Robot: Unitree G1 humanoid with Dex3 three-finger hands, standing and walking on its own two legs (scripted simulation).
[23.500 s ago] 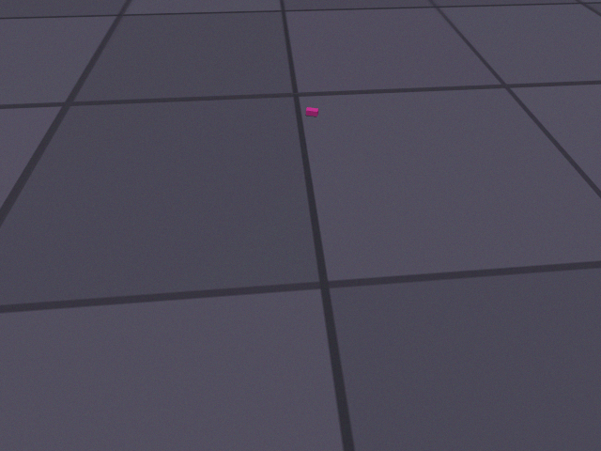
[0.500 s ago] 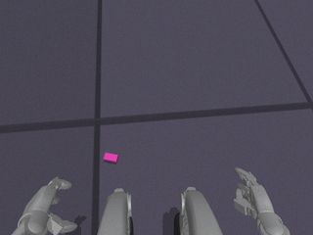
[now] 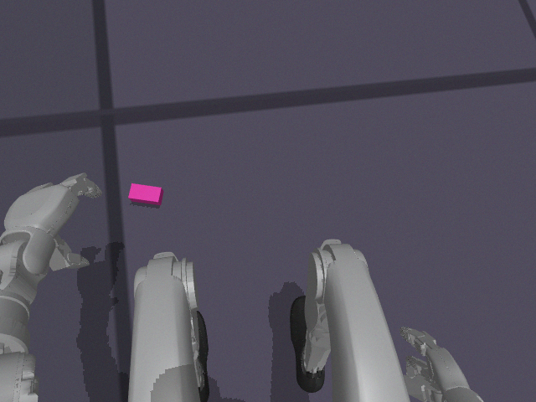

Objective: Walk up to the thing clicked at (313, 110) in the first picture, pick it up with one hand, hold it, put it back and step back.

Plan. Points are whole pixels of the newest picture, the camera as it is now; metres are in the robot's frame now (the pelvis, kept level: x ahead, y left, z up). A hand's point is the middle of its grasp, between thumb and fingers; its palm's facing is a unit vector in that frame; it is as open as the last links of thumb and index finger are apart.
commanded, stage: rise first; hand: left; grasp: from above
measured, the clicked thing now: (146, 194) +0.50 +0.24 -0.40
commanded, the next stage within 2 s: approach in 1.44 s
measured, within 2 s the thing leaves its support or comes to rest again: neither
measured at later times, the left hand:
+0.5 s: hand (90, 209) +0.42 +0.30 -0.23, palm faces -0.51 -0.08 -0.86, open 12.5 cm
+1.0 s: hand (99, 203) +0.44 +0.30 -0.26, palm faces -0.50 -0.01 -0.87, open 12.3 cm
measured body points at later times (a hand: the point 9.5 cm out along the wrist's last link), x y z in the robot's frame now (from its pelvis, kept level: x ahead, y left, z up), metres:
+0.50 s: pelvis +0.00 +0.01 -0.08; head +0.22 +0.07 +0.31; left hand +0.44 +0.30 -0.18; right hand +0.07 -0.28 -0.19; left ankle +0.09 +0.13 -0.39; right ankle +0.10 -0.13 -0.39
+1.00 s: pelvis +0.00 +0.01 -0.10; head +0.23 +0.07 +0.28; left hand +0.46 +0.30 -0.21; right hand +0.05 -0.28 -0.21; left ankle +0.09 +0.13 -0.39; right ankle +0.10 -0.13 -0.39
